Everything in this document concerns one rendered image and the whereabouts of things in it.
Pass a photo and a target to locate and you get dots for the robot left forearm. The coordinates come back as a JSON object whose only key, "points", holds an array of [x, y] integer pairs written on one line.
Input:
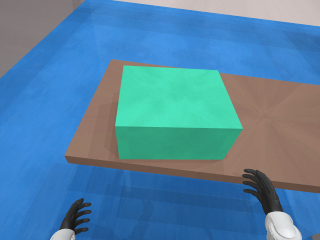
{"points": [[64, 234]]}

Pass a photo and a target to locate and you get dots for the robot left hand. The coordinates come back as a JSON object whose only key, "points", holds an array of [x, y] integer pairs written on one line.
{"points": [[70, 222]]}

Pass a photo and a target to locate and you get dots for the robot right forearm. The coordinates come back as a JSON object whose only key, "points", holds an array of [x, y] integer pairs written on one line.
{"points": [[279, 226]]}

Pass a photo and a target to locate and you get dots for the carton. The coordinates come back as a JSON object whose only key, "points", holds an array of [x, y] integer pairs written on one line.
{"points": [[174, 114]]}

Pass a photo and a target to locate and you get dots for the robot right hand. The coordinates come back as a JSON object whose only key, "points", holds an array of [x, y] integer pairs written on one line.
{"points": [[265, 193]]}

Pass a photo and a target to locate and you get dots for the table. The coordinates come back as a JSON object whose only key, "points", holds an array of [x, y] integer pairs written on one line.
{"points": [[280, 136]]}

